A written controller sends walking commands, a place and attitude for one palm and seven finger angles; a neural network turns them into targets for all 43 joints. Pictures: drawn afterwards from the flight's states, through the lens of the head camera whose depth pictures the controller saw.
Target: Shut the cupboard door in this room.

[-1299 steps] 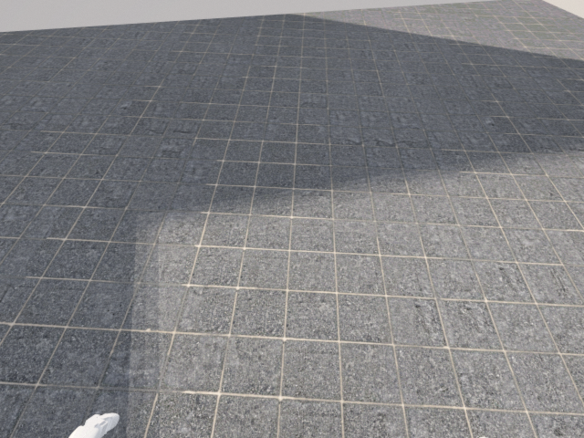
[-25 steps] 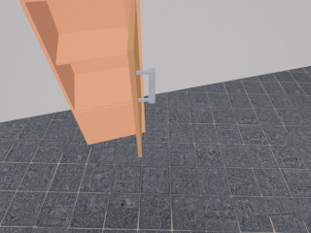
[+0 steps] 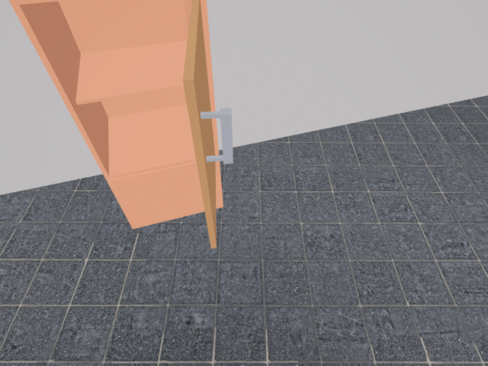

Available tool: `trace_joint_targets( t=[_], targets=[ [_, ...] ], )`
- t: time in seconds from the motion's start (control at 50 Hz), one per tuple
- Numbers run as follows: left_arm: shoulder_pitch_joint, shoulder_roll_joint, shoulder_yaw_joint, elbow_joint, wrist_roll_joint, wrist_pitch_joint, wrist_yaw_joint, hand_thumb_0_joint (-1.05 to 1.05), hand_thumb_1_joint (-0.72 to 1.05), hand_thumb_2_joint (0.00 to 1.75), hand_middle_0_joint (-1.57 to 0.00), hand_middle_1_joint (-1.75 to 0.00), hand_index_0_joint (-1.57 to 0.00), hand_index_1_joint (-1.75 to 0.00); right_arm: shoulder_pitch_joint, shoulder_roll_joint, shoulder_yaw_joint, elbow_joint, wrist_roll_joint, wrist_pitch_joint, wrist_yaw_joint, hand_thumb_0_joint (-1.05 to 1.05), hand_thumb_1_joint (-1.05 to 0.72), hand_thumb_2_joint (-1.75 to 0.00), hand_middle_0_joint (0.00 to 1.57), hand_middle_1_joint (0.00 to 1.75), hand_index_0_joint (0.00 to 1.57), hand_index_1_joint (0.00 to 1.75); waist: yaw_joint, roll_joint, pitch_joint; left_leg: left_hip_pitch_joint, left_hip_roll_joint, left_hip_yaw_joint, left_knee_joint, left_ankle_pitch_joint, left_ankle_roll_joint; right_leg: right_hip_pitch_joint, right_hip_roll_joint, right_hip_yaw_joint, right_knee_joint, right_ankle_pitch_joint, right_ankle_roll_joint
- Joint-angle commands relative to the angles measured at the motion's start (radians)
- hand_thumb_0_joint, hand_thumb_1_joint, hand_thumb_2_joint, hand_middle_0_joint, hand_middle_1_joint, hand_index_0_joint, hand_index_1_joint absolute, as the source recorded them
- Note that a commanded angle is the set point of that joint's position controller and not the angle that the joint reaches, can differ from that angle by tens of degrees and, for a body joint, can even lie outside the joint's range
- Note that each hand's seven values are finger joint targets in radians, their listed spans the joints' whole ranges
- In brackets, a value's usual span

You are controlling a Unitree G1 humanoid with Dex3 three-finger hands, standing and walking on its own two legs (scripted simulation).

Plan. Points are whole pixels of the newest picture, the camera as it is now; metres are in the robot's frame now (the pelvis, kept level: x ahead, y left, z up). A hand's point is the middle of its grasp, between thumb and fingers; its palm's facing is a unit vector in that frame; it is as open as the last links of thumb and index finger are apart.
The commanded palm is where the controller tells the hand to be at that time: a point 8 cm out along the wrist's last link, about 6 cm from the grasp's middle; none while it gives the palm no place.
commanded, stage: walk around to get in front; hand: left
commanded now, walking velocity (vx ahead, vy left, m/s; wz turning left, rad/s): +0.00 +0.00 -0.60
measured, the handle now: (217, 138) +0.56 +0.10 +0.04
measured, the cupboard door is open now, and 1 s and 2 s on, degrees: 77 77 77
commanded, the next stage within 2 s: none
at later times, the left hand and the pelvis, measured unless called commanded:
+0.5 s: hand out of the picture +0.04 +0.13 -0.16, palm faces -0.21 -0.94 -0.28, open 7.4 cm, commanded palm none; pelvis -0.02 -0.06 +0.00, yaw -17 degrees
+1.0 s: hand (151, 355) +0.17 +0.20 -0.19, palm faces -0.48 -0.84 -0.25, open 7.4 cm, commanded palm none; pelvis +0.00 +0.03 -0.01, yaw -33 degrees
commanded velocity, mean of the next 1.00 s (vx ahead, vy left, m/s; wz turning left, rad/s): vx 0.00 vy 0.00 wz -0.60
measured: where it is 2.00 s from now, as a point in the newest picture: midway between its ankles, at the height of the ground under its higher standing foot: outside the picture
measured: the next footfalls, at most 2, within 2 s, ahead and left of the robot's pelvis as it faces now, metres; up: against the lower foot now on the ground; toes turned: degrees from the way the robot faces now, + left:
left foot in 0.94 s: +0.09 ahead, +0.10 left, +0.00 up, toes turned -33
right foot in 1.60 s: -0.09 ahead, -0.08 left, +0.00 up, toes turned -66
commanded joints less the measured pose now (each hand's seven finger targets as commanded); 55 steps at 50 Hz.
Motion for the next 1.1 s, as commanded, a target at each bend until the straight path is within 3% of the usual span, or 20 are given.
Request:
trace_joint_targets(
  t=[0.0, 0.04, 0.12, 0.18, 0.2, 0.22, 0.24, 0.26, 0.3, 0.36, 0.5, 0.72, 0.8, 0.88, 0.9, 0.92, 0.94, 0.96, 1.0, 1.08],
  targets=[
    [0.035, 0.109, 0.037, -0.069, -0.003, 0.015, 0.004, 0.00, 0.90, 0.90, -0.20, -0.30, -0.20, -0.30, 0.083, -0.108, -0.039, -0.061, 0.000, 0.010, -0.019, 0.00, -0.90, -0.90, 0.20, 0.30, 0.20, 0.30, -0.022, 0.026, -0.069, 0.141, 0.168, -0.052, 0.072, 0.413, 0.019, -0.153, -0.089, 0.081, 0.113, 0.415, -0.009],
    [0.036, 0.103, 0.045, -0.094, 0.000, 0.026, -0.002, 0.00, 0.90, 0.90, -0.20, -0.30, -0.20, -0.30, 0.084, -0.118, -0.052, -0.081, -0.002, 0.017, -0.020, 0.00, -0.90, -0.90, 0.20, 0.30, 0.20, 0.30, -0.025, 0.060, -0.049, 0.134, 0.210, -0.064, 0.072, 0.383, 0.046, -0.226, -0.060, 0.077, 0.206, 0.281, -0.003],
    [0.035, 0.052, 0.055, -0.146, 0.003, 0.048, -0.017, 0.00, 0.90, 0.90, -0.20, -0.30, -0.20, -0.30, 0.067, -0.134, -0.076, -0.116, -0.007, 0.014, -0.013, 0.00, -0.90, -0.90, 0.20, 0.30, 0.20, 0.30, -0.017, 0.188, -0.012, 0.057, 0.361, -0.120, 0.009, 0.393, 0.173, -0.337, -0.025, 0.052, 0.518, -0.280, 0.007],
    [0.131, 0.039, 0.071, -0.142, 0.006, 0.041, -0.025, 0.00, 0.90, 0.90, -0.20, -0.30, -0.20, -0.30, -0.029, -0.123, -0.088, -0.155, -0.010, 0.015, -0.007, 0.00, -0.90, -0.90, 0.20, 0.30, 0.20, 0.30, 0.047, 0.163, -0.030, -0.055, 0.326, -0.019, 0.137, 0.341, 0.113, -0.199, -0.044, 0.033, 0.379, -0.163, -0.004],
    [0.198, 0.062, 0.080, -0.125, 0.009, 0.036, -0.025, 0.00, 0.90, 0.90, -0.20, -0.30, -0.20, -0.30, -0.056, -0.120, -0.089, -0.167, -0.006, 0.021, -0.006, 0.00, -0.90, -0.90, 0.20, 0.30, 0.20, 0.30, 0.084, 0.066, -0.049, -0.125, 0.274, 0.023, 0.264, 0.240, 0.063, -0.108, -0.034, 0.023, 0.249, -0.002, -0.002],
    [0.255, 0.136, 0.096, -0.114, 0.018, 0.024, -0.017, 0.00, 0.90, 0.90, -0.20, -0.30, -0.20, -0.30, -0.063, -0.066, -0.083, -0.190, 0.001, 0.030, -0.003, 0.00, -0.90, -0.90, 0.20, 0.30, 0.20, 0.30, 0.115, -0.202, -0.040, -0.258, 0.152, 0.073, 0.493, -0.062, -0.012, -0.059, -0.142, 0.223, 0.041, 0.244, -0.028],
    [0.256, 0.214, 0.107, -0.120, 0.016, 0.017, -0.004, 0.00, 0.90, 0.90, -0.20, -0.30, -0.20, -0.30, -0.070, 0.002, -0.066, -0.237, 0.005, 0.038, 0.002, 0.00, -0.90, -0.90, 0.20, 0.30, 0.20, 0.30, 0.107, -0.439, -0.015, -0.438, 0.011, 0.004, 0.733, -0.435, -0.052, -0.059, -0.331, 0.556, -0.058, 0.466, -0.126],
    [0.248, 0.193, 0.100, -0.133, 0.000, 0.017, 0.005, 0.00, 0.90, 0.90, -0.20, -0.30, -0.20, -0.30, -0.059, -0.020, -0.068, -0.233, 0.009, 0.047, 0.001, 0.00, -0.90, -0.90, 0.20, 0.30, 0.20, 0.30, 0.100, -0.300, -0.038, -0.413, 0.015, -0.131, 0.826, -0.411, -0.034, -0.083, -0.341, 0.560, -0.079, 0.401, -0.196],
    [0.139, 0.134, 0.105, -0.162, -0.002, 0.015, 0.014, 0.00, 0.90, 0.90, -0.20, -0.30, -0.20, -0.30, -0.040, -0.028, -0.082, -0.197, 0.007, 0.050, 0.001, 0.00, -0.90, -0.90, 0.20, 0.30, 0.20, 0.30, 0.044, -0.207, 0.013, -0.466, 0.047, -0.187, 0.885, -0.256, -0.027, -0.102, -0.264, 0.515, -0.076, 0.236, -0.137],
    [0.139, 0.094, 0.096, -0.172, -0.007, -0.001, 0.006, 0.00, 0.90, 0.90, -0.20, -0.30, -0.20, -0.30, 0.004, -0.016, -0.079, -0.171, 0.004, 0.045, 0.001, 0.00, -0.90, -0.90, 0.20, 0.30, 0.20, 0.30, 0.026, -0.095, -0.073, -0.465, 0.032, -0.199, 0.879, -0.112, -0.045, 0.001, -0.182, 0.412, -0.016, 0.386, -0.081],
    [0.217, 0.075, 0.103, -0.150, -0.006, 0.001, 0.013, 0.00, 0.90, 0.90, -0.20, -0.30, -0.20, -0.30, -0.010, -0.022, -0.074, -0.186, 0.006, 0.055, -0.017, 0.00, -0.90, -0.90, 0.20, 0.30, 0.20, 0.30, 0.045, -0.117, -0.127, -0.514, 0.012, -0.238, 0.825, -0.088, -0.073, 0.122, -0.144, 0.436, -0.005, 0.490, -0.007],
    [0.189, 0.113, 0.102, -0.186, 0.008, 0.015, 0.002, 0.00, 0.90, 0.90, -0.20, -0.30, -0.20, -0.30, -0.074, -0.025, -0.062, -0.257, 0.004, 0.040, -0.013, 0.00, -0.90, -0.90, 0.20, 0.30, 0.20, 0.30, 0.052, -0.121, -0.052, -0.415, -0.016, -0.233, 0.633, -0.176, -0.060, -0.041, -0.137, 0.581, -0.027, 0.283, -0.179],
    [0.157, 0.135, 0.105, -0.206, 0.011, 0.021, 0.002, 0.00, 0.90, 0.90, -0.20, -0.30, -0.20, -0.30, -0.072, -0.018, -0.059, -0.280, 0.015, 0.025, -0.013, 0.00, -0.90, -0.90, 0.20, 0.30, 0.20, 0.30, 0.051, -0.128, -0.075, -0.321, -0.038, -0.222, 0.455, -0.211, -0.044, -0.062, -0.127, 0.622, 0.002, 0.331, -0.197],
    [0.069, 0.141, 0.103, -0.237, 0.001, 0.029, 0.000, 0.00, 0.90, 0.90, -0.20, -0.30, -0.20, -0.30, 0.079, -0.024, -0.061, -0.249, 0.023, 0.005, -0.019, 0.00, -0.90, -0.90, 0.20, 0.30, 0.20, 0.30, -0.023, -0.144, -0.136, -0.039, -0.060, -0.199, 0.128, -0.049, -0.024, -0.194, -0.052, 0.579, 0.088, 0.294, -0.112],
    [0.062, 0.099, 0.095, -0.247, -0.003, 0.031, -0.001, 0.00, 0.90, 0.90, -0.20, -0.30, -0.20, -0.30, 0.116, -0.059, -0.069, -0.240, 0.020, -0.004, -0.026, 0.00, -0.90, -0.90, 0.20, 0.30, 0.20, 0.30, -0.040, -0.060, -0.153, 0.113, 0.038, -0.289, 0.013, -0.037, 0.005, -0.333, 0.027, 0.509, 0.190, 0.169, -0.063],
    [0.090, 0.032, 0.084, -0.263, -0.013, 0.035, -0.011, 0.00, 0.90, 0.90, -0.20, -0.30, -0.20, -0.30, 0.120, -0.151, -0.087, -0.253, 0.005, -0.012, -0.026, 0.00, -0.90, -0.90, 0.20, 0.30, 0.20, 0.30, -0.038, 0.247, -0.150, 0.205, 0.312, -0.554, -0.097, -0.017, 0.073, -0.522, 0.164, 0.333, 0.405, -0.205, -0.011],
    [0.077, 0.046, 0.088, -0.267, 0.002, 0.037, -0.013, 0.00, 0.90, 0.90, -0.20, -0.30, -0.20, -0.30, 0.101, -0.186, -0.093, -0.268, 0.005, 0.003, -0.021, 0.00, -0.90, -0.90, 0.20, 0.30, 0.20, 0.30, -0.029, 0.275, -0.105, 0.078, 0.435, -0.598, -0.093, 0.066, 0.144, -0.535, 0.129, 0.209, 0.605, -0.354, 0.029],
    [0.091, 0.071, 0.099, -0.266, 0.013, 0.038, -0.019, 0.00, 0.90, 0.90, -0.20, -0.30, -0.20, -0.30, 0.057, -0.146, -0.079, -0.292, -0.003, 0.009, -0.018, 0.00, -0.90, -0.90, 0.20, 0.30, 0.20, 0.30, -0.003, 0.171, -0.062, -0.035, 0.409, -0.538, -0.083, 0.101, 0.172, -0.494, 0.096, 0.200, 0.737, -0.318, 0.044],
    [0.103, 0.084, 0.115, -0.228, 0.019, 0.047, -0.030, 0.00, 0.90, 0.90, -0.20, -0.30, -0.20, -0.30, 0.001, -0.079, -0.059, -0.299, -0.004, -0.004, -0.022, 0.00, -0.90, -0.90, 0.20, 0.30, 0.20, 0.30, 0.031, 0.171, -0.024, -0.091, 0.294, -0.384, -0.064, 0.228, 0.114, -0.487, 0.070, 0.182, 0.849, -0.217, 0.055],
    [0.103, 0.039, 0.101, -0.222, 0.012, 0.055, -0.042, 0.00, 0.90, 0.90, -0.20, -0.30, -0.20, -0.30, 0.097, -0.053, -0.057, -0.270, -0.003, -0.015, -0.021, 0.00, -0.90, -0.90, 0.20, 0.30, 0.20, 0.30, 0.018, 0.131, -0.039, 0.000, 0.212, -0.207, -0.019, 0.360, 0.083, -0.517, 0.045, 0.133, 0.932, -0.106, 0.075]
  ],
)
